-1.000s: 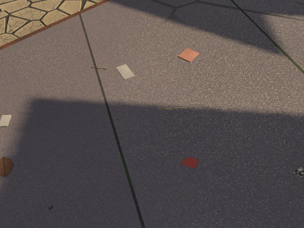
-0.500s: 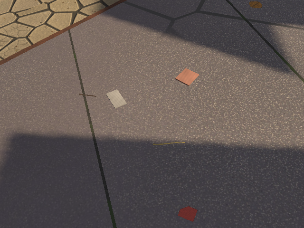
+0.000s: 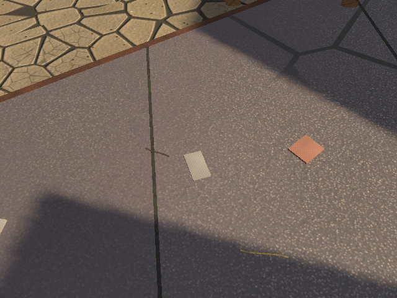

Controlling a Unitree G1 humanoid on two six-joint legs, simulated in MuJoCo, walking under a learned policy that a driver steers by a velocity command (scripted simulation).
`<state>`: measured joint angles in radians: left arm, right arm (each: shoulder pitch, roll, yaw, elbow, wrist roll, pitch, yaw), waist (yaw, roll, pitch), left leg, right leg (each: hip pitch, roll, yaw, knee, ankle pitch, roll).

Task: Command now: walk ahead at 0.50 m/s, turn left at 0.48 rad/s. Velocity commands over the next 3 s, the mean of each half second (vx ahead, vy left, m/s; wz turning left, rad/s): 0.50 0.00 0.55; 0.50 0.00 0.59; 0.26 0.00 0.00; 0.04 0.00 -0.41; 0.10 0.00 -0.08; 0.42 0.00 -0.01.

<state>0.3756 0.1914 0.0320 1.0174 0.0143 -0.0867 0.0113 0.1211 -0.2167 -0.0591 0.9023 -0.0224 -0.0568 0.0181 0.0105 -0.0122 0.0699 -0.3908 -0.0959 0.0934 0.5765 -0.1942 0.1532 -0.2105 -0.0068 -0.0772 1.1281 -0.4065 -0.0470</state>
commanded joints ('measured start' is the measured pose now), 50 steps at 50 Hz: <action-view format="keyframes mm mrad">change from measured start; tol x16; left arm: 1 -78 129 28 -130 -2 -37 -9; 18 -518 123 5 -359 13 30 -35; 24 29 301 56 -274 38 -10 15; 28 -174 145 29 -299 23 16 -2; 50 51 257 54 -154 4 35 11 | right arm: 1 164 -134 -41 15 14 9 -9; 25 428 -81 -21 -94 55 -21 -20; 46 -171 -85 13 -274 -21 44 65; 50 134 -145 -24 -189 -36 30 36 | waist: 1 -36 -27 -59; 21 -35 105 -41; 25 28 -326 -421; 29 -11 -40 -72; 46 38 -71 16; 50 -102 -53 -182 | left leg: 1 374 347 -516 -342 151 189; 7 194 212 -355 -389 320 130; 22 345 183 -454 -75 671 -1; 23 259 121 -409 120 610 -25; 25 -160 -73 -229 625 -390 -64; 26 -241 36 -227 705 -302 -55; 40 -286 163 -91 304 165 -109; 45 -223 145 -4 97 107 -64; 50 225 -10 41 -69 -50 48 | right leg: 1 -465 -73 114 151 99 1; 18 -482 -18 86 -490 361 73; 23 157 -5 121 -686 294 -17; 25 536 -463 821 -823 71 -179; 27 256 -370 624 -859 -23 -144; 30 83 -261 321 -920 261 -97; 44 194 -255 -75 -961 573 -78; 48 302 -276 -146 -749 1002 -56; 50 213 -254 -186 -376 1020 -31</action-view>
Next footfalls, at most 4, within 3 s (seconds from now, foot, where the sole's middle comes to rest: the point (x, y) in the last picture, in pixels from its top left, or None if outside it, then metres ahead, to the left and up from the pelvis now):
0.46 right None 0.45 -0.08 -0.76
1.00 left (138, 256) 0.59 0.24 -0.76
1.54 right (151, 205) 0.79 0.21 -0.76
2.00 left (101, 228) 0.69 0.38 -0.76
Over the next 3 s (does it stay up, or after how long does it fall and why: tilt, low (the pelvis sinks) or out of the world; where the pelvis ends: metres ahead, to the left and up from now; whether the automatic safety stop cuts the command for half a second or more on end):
stays up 0.90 0.30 0.00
